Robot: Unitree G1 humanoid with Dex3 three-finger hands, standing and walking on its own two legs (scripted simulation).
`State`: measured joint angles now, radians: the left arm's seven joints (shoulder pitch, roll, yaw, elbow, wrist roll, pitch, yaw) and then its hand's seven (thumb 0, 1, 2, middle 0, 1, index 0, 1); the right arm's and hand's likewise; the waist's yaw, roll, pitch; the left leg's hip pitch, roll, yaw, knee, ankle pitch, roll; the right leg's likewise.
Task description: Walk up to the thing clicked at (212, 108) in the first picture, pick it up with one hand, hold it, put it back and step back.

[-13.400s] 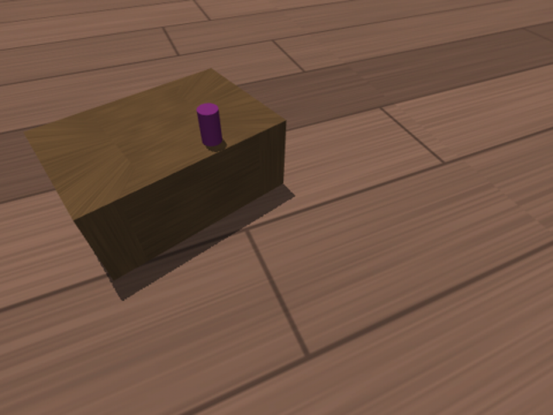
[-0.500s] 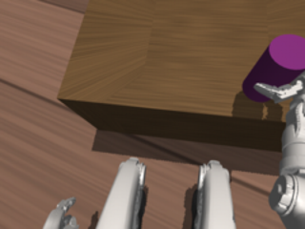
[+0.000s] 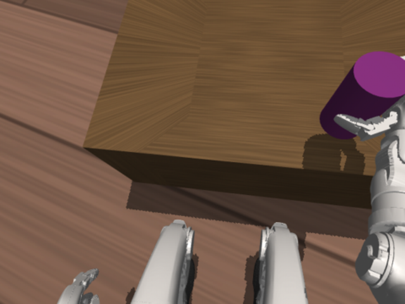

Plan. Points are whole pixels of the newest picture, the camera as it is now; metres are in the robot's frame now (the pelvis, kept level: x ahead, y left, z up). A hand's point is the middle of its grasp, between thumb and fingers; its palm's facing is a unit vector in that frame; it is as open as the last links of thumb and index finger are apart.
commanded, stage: settle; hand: right
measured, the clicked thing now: (359, 100) +0.49 -0.24 +0.01
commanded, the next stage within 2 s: lift in 0.20 s
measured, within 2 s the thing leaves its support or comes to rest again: neither
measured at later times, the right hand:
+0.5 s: hand (375, 95) +0.48 -0.25 +0.04, palm faces +0.23 +0.97 -0.01, open 11.6 cm
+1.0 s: hand out of the picture +0.42 -0.23 +0.14, palm faces +0.24 +0.97 -0.02, open 11.6 cm
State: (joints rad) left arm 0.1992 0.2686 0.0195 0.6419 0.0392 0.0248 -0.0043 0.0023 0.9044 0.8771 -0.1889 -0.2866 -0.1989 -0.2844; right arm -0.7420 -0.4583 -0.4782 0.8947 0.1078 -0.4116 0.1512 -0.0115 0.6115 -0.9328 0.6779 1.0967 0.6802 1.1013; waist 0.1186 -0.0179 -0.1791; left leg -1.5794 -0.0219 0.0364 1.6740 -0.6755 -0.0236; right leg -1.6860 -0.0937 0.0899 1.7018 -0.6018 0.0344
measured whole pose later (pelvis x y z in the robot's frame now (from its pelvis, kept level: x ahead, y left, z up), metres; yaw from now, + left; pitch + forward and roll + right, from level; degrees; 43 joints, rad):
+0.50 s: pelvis +0.01 +0.00 +0.02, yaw +0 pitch +32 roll +5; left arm 0.20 0.25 0.02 0.64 0.04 0.03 -0.02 0.00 0.92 0.87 -0.19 -0.29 -0.21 -0.28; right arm -0.69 -0.41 -0.46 0.86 0.10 -0.43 0.14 -0.01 0.61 -0.94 0.67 1.11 0.67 1.11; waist 0.11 -0.02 -0.18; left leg -1.48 -0.02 0.04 1.58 -0.66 -0.03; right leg -1.59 -0.09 0.08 1.62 -0.59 0.03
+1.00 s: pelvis +0.02 +0.00 +0.10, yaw -3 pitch +22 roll +4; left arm 0.22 0.23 0.03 0.66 0.00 0.00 0.02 0.00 0.90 0.89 -0.19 -0.29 -0.20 -0.29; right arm -0.40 -0.27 -0.30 0.59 0.14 -0.37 0.05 -0.01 0.61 -0.94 0.67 1.11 0.67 1.11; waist 0.06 -0.02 -0.15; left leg -1.09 -0.01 0.04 1.28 -0.57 -0.03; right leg -1.20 -0.08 0.06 1.32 -0.51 0.03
